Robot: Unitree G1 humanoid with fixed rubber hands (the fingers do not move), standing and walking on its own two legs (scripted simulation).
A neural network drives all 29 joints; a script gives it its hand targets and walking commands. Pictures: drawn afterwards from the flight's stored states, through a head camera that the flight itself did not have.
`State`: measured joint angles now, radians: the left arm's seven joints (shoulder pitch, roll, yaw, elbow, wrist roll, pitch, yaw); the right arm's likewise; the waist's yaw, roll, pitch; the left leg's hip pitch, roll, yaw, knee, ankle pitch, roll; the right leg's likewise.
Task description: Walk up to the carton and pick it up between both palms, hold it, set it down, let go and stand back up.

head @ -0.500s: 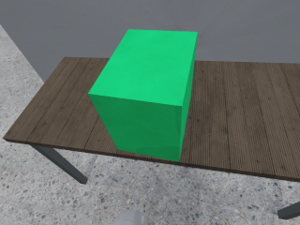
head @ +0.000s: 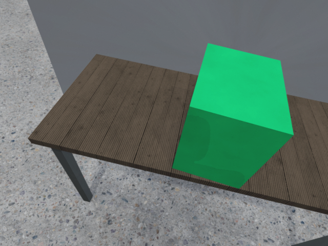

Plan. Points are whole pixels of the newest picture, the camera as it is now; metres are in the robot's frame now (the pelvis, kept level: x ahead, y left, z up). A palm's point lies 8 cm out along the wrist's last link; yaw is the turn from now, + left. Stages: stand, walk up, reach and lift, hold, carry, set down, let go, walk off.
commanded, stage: walk up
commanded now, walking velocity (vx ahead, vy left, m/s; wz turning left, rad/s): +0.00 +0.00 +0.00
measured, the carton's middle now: (223, 116) +0.48 -0.14 +0.03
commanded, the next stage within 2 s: none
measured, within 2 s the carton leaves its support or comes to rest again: neither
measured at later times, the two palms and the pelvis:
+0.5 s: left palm out of the picture -0.03 +0.20 -0.16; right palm out of the picture -0.03 -0.20 -0.16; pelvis -0.01 +0.00 -0.01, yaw -2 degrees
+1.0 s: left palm out of the picture +0.06 +0.08 -0.12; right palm out of the picture -0.06 -0.35 -0.19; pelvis -0.02 -0.14 -0.01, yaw -7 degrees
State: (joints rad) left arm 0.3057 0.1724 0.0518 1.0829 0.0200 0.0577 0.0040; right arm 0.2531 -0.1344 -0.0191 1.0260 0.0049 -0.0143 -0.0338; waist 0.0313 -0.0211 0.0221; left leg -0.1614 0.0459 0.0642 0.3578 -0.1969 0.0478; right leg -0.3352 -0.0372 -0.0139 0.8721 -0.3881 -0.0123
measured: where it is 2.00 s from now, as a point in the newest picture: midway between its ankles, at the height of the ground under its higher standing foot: outside the picture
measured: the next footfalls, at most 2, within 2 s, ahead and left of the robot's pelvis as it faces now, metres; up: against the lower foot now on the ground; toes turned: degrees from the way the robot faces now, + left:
right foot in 0.30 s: -0.01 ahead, -0.09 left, +0.00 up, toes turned -3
right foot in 0.88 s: +0.02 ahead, -0.25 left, +0.00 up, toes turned -9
